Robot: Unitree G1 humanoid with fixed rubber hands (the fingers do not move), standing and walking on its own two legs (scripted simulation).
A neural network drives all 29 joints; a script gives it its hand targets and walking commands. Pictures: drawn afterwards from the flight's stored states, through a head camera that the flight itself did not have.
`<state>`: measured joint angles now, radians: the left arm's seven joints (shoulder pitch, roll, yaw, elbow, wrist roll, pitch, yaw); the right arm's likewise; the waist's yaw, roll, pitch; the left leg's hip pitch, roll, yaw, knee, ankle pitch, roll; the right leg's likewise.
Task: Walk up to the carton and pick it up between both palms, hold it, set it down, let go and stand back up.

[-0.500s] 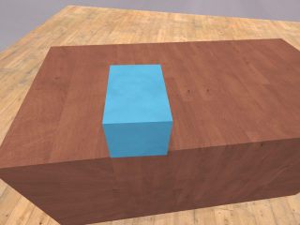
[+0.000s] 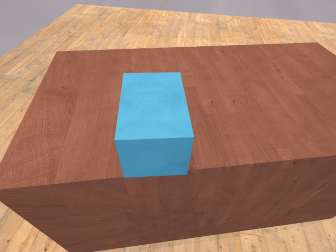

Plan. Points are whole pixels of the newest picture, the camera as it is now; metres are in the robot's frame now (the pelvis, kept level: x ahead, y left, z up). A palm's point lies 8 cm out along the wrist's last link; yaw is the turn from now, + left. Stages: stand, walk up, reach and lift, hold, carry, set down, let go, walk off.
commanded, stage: stand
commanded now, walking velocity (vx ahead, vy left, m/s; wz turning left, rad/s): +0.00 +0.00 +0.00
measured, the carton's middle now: (153, 121) +0.49 +0.04 +0.04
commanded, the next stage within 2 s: none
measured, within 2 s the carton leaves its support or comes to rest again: neither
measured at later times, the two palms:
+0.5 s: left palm out of the picture +0.01 +0.25 -0.13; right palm out of the picture +0.01 -0.25 -0.13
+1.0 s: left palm out of the picture +0.01 +0.24 -0.13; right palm out of the picture +0.00 -0.25 -0.13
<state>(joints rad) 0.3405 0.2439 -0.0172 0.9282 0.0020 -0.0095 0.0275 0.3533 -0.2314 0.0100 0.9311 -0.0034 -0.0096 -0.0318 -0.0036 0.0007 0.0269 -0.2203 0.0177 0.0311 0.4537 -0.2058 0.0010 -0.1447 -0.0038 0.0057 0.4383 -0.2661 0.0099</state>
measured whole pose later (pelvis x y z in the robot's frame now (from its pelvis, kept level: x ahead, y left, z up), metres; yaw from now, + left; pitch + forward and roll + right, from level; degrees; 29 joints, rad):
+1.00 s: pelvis +0.01 +0.00 +0.00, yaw +0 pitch -1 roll +0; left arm 0.33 0.22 -0.02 0.99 0.00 -0.01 0.04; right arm 0.35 -0.21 0.01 0.99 0.00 -0.01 -0.04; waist 0.00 0.00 0.03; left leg -0.21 0.02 0.02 0.44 -0.20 -0.01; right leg -0.13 0.00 0.00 0.42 -0.26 0.01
